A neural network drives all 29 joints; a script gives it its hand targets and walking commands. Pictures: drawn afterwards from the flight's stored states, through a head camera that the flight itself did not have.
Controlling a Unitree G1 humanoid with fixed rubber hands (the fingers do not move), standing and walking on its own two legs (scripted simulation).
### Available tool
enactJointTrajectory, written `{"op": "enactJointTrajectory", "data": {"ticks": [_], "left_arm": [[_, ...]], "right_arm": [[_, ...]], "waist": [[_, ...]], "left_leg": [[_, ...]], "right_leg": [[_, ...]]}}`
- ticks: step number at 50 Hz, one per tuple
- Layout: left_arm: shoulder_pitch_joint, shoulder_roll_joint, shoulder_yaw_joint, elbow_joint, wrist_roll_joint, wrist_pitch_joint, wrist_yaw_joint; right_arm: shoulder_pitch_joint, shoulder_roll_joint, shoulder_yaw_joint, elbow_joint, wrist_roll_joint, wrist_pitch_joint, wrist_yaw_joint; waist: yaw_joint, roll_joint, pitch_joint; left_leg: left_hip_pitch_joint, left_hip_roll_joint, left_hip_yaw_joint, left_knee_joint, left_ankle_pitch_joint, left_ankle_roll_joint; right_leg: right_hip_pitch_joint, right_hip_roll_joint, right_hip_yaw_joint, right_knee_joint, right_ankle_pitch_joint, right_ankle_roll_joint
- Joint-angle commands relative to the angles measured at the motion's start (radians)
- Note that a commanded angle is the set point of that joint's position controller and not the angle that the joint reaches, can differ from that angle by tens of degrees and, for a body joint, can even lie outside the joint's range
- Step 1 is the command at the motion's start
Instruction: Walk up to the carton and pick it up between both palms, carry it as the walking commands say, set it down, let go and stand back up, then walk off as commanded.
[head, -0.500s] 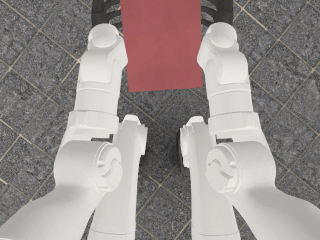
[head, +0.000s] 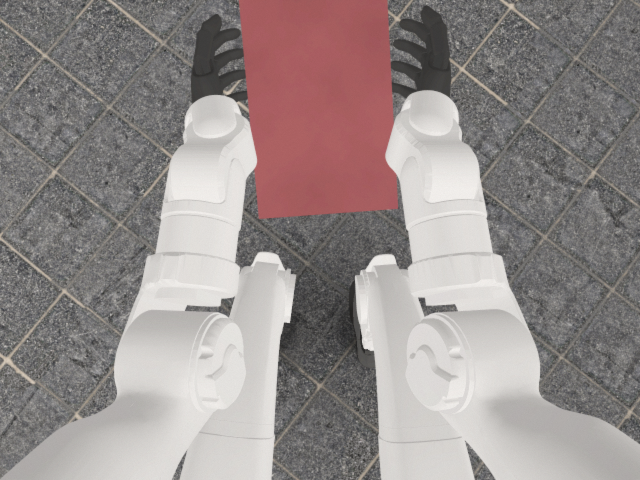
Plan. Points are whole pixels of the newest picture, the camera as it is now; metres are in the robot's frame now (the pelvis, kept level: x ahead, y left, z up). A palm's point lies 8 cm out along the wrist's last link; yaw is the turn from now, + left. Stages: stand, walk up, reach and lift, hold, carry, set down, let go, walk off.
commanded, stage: reach and lift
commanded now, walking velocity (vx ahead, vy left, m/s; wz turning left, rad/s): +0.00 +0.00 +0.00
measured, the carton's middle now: (321, 96) +0.53 +0.02 -0.13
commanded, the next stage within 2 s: none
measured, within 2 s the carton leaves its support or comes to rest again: neither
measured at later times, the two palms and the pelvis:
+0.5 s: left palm (188, 92) +0.46 +0.13 +0.02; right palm (453, 85) +0.47 -0.08 +0.03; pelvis +0.00 -0.01 +0.06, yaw +0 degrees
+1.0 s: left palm (126, 47) +0.44 +0.13 +0.13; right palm (537, 45) +0.44 -0.09 +0.14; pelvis +0.06 +0.00 +0.13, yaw +0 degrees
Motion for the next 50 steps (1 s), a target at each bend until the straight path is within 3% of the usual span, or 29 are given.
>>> {"op": "enactJointTrajectory", "data": {"ticks": [1, 2, 4, 5, 6, 7, 9, 10, 12, 17, 18, 19, 22, 23, 24, 27, 28, 29, 30, 31, 36, 37, 39, 40, 41, 44, 46, 47, 50], "left_arm": [[-0.861, -1.157, -0.661, -0.16, -0.211, -0.052, -0.415], [-0.841, -1.121, -0.637, -0.123, -0.191, -0.052, -0.412], [-0.786, -1.156, -0.611, -0.051, -0.172, -0.05, -0.42], [-0.822, -1.177, -0.646, -0.128, -0.2, -0.056, -0.419], [-0.823, -1.14, -0.622, -0.119, -0.182, -0.062, -0.422], [-0.827, -1.145, -0.616, -0.106, -0.182, -0.061, -0.422], [-0.786, -1.161, -0.647, -0.122, -0.195, -0.06, -0.426], [-0.828, -1.139, -0.654, -0.153, -0.193, -0.063, -0.426], [-0.782, -1.131, -0.61, -0.067, -0.169, -0.055, -0.429], [-0.828, -1.147, -0.624, -0.138, -0.185, -0.068, -0.436], [-0.777, -1.156, -0.618, -0.092, -0.182, -0.066, -0.436], [-0.793, -1.159, -0.631, -0.087, -0.184, -0.068, -0.44], [-0.775, -1.158, -0.615, -0.089, -0.175, -0.065, -0.441], [-0.775, -1.162, -0.613, -0.104, -0.182, -0.068, -0.439], [-0.757, -1.147, -0.604, -0.078, -0.161, -0.062, -0.441], [-0.726, -1.172, -0.575, -0.027, -0.149, -0.06, -0.449], [-0.758, -1.184, -0.618, -0.089, -0.175, -0.065, -0.447], [-0.742, -1.187, -0.607, -0.085, -0.167, -0.068, -0.442], [-0.764, -1.171, -0.596, -0.074, -0.159, -0.067, -0.444], [-0.717, -1.192, -0.575, -0.04, -0.147, -0.064, -0.444], [-0.656, -1.23, -0.569, -0.009, -0.143, -0.075, -0.449], [-0.67, -1.236, -0.585, -0.048, -0.136, -0.077, -0.446], [-0.602, -1.246, -0.559, 0.013, -0.113, -0.076, -0.442], [-0.601, -1.253, -0.563, -0.023, -0.116, -0.085, -0.441], [-0.513, -1.257, -0.526, 0.05, -0.088, -0.074, -0.441], [-0.468, -1.288, -0.459, 0.089, -0.062, -0.077, -0.442], [-0.463, -1.286, -0.418, 0.145, -0.031, -0.088, -0.439], [-0.429, -1.302, -0.431, 0.145, -0.032, -0.089, -0.438], [-0.351, -1.287, -0.375, 0.196, 0.013, -0.099, -0.437]], "right_arm": [[-0.745, 1.109, 0.688, -0.05, 0.21, -0.027, 0.418], [-0.734, 1.101, 0.669, 0.009, 0.198, -0.021, 0.419], [-0.718, 1.113, 0.66, 0.036, 0.181, -0.025, 0.424], [-0.722, 1.134, 0.692, -0.025, 0.203, -0.027, 0.42], [-0.719, 1.141, 0.678, 0.016, 0.198, -0.025, 0.42], [-0.694, 1.128, 0.662, 0.034, 0.186, -0.027, 0.418], [-0.705, 1.148, 0.706, -0.023, 0.206, -0.033, 0.415], [-0.722, 1.144, 0.708, -0.037, 0.206, -0.03, 0.41], [-0.696, 1.12, 0.649, 0.032, 0.174, -0.028, 0.414], [-0.668, 1.151, 0.667, 0.027, 0.178, -0.035, 0.416], [-0.673, 1.14, 0.67, 0.017, 0.182, -0.038, 0.414], [-0.671, 1.139, 0.663, 0.023, 0.178, -0.039, 0.416], [-0.674, 1.144, 0.666, -0.005, 0.182, -0.039, 0.414], [-0.659, 1.152, 0.665, 0.011, 0.177, -0.036, 0.418], [-0.655, 1.149, 0.659, 0.018, 0.171, -0.035, 0.417], [-0.635, 1.148, 0.631, 0.045, 0.157, -0.04, 0.424], [-0.629, 1.149, 0.647, 0.023, 0.159, -0.045, 0.428], [-0.623, 1.159, 0.641, 0.036, 0.161, -0.043, 0.43], [-0.605, 1.136, 0.6, 0.069, 0.135, -0.043, 0.433], [-0.613, 1.153, 0.617, 0.057, 0.142, -0.047, 0.434], [-0.596, 1.175, 0.631, 0.045, 0.141, -0.054, 0.438], [-0.56, 1.18, 0.622, 0.044, 0.127, -0.057, 0.44], [-0.526, 1.179, 0.587, 0.097, 0.106, -0.059, 0.449], [-0.476, 1.202, 0.574, 0.115, 0.096, -0.06, 0.453], [-0.435, 1.211, 0.558, 0.135, 0.088, -0.06, 0.452], [-0.358, 1.21, 0.467, 0.186, 0.053, -0.061, 0.457], [-0.316, 1.213, 0.402, 0.265, 0.024, -0.067, 0.469], [-0.326, 1.206, 0.424, 0.219, 0.025, -0.072, 0.473], [-0.247, 1.207, 0.373, 0.288, -0.012, -0.084, 0.474]], "waist": [[0.016, 0.013, -2.31], [0.036, 0.01, -2.208], [0.032, 0.005, -2.147], [0.018, 0.01, -2.245], [0.044, -0.001, -2.191], [0.025, 0.016, -2.168], [0.032, -0.008, -2.235], [0.042, 0.017, -2.248], [0.036, -0.001, -2.101], [0.022, 0.015, -2.201], [0.033, 0.013, -2.158], [0.014, 0.012, -2.143], [0.04, 0.023, -2.15], [0.023, -0.009, -2.148], [0.039, 0.016, -2.099], [0.032, 0.015, -2.022], [0.014, 0.039, -2.085], [0.026, 0.034, -2.069], [0.0, 0.04, -2.021], [0.021, 0.04, -1.989], [0.008, 0.007, -1.902], [-0.001, 0.034, -1.919], [0.017, 0.028, -1.774], [-0.002, 0.021, -1.758], [0.015, 0.028, -1.677], [-0.019, 0.021, -1.456], [-0.015, 0.02, -1.257], [-0.009, 0.029, -1.257], [-0.011, 0.012, -1.126]], "left_leg": [[0.597, -0.073, 0.032, -0.221, 0.163, 0.006], [0.537, -0.073, 0.034, -0.224, 0.128, 0.009], [0.525, -0.067, 0.033, -0.248, 0.095, 0.015], [0.592, -0.071, 0.032, -0.254, 0.134, 0.014], [0.557, -0.069, 0.031, -0.256, 0.115, 0.012], [0.552, -0.064, 0.033, -0.263, 0.118, 0.011], [0.596, -0.066, 0.031, -0.281, 0.157, 0.015], [0.593, -0.069, 0.034, -0.285, 0.139, 0.016], [0.551, -0.062, 0.027, -0.314, 0.092, 0.021], [0.644, -0.057, 0.024, -0.345, 0.132, 0.012], [0.624, -0.056, 0.024, -0.358, 0.126, 0.018], [0.626, -0.055, 0.022, -0.371, 0.114, 0.019], [0.671, -0.053, 0.02, -0.401, 0.119, 0.026], [0.689, -0.047, 0.007, -0.417, 0.122, 0.026], [0.673, -0.051, 0.015, -0.434, 0.093, 0.032], [0.689, -0.04, 0.007, -0.47, 0.091, 0.03], [0.752, -0.039, -0.006, -0.483, 0.115, 0.027], [0.767, -0.038, -0.007, -0.49, 0.123, 0.025], [0.754, -0.032, -0.012, -0.508, 0.076, 0.022], [0.746, -0.032, 0.0, -0.512, 0.083, 0.027], [0.759, -0.027, -0.01, -0.557, 0.115, 0.036], [0.793, -0.03, -0.014, -0.567, 0.13, 0.035], [0.776, -0.024, -0.025, -0.603, 0.128, 0.039], [0.794, -0.02, -0.029, -0.608, 0.135, 0.036], [0.79, -0.021, -0.029, -0.629, 0.137, 0.04], [0.79, -0.014, -0.029, -0.675, 0.097, 0.045], [0.76, -0.004, -0.024, -0.714, 0.057, 0.049], [0.79, -0.002, -0.031, -0.732, 0.069, 0.052], [0.787, -0.005, -0.028, -0.78, 0.12, 0.058]], "right_leg": [[0.637, 0.082, -0.028, -0.194, 0.134, -0.007], [0.581, 0.075, -0.02, -0.2, 0.098, -0.007], [0.607, 0.068, -0.015, -0.232, 0.064, -0.006], [0.678, 0.076, -0.012, -0.242, 0.107, -0.004], [0.649, 0.072, -0.006, -0.245, 0.087, -0.008], [0.662, 0.069, 0.003, -0.258, 0.094, -0.011], [0.734, 0.07, 0.002, -0.273, 0.136, -0.005], [0.743, 0.069, 0.013, -0.279, 0.123, -0.007], [0.668, 0.059, 0.0, -0.301, 0.068, -0.006], [0.784, 0.058, 0.017, -0.355, 0.104, -0.019], [0.786, 0.053, 0.02, -0.362, 0.105, -0.015], [0.785, 0.051, 0.022, -0.375, 0.095, -0.012], [0.816, 0.045, 0.029, -0.406, 0.093, -0.013], [0.824, 0.044, 0.023, -0.418, 0.085, -0.011], [0.82, 0.042, 0.027, -0.43, 0.066, -0.012], [0.822, 0.036, 0.029, -0.468, 0.061, -0.017], [0.848, 0.04, 0.019, -0.464, 0.091, -0.023], [0.848, 0.039, 0.023, -0.481, 0.084, -0.026], [0.827, 0.04, 0.023, -0.504, 0.04, -0.033], [0.85, 0.03, 0.03, -0.519, 0.042, -0.033], [0.898, 0.024, 0.031, -0.561, 0.084, -0.024], [0.905, 0.029, 0.028, -0.563, 0.104, -0.032], [0.857, 0.023, 0.024, -0.585, 0.101, -0.033], [0.869, 0.026, 0.026, -0.595, 0.106, -0.038], [0.851, 0.025, 0.018, -0.599, 0.111, -0.035], [0.833, 0.012, 0.017, -0.654, 0.079, -0.041], [0.789, 0.004, 0.029, -0.709, 0.035, -0.047], [0.825, 0.001, 0.037, -0.724, 0.051, -0.047], [0.843, -0.003, 0.036, -0.779, 0.107, -0.044]]}}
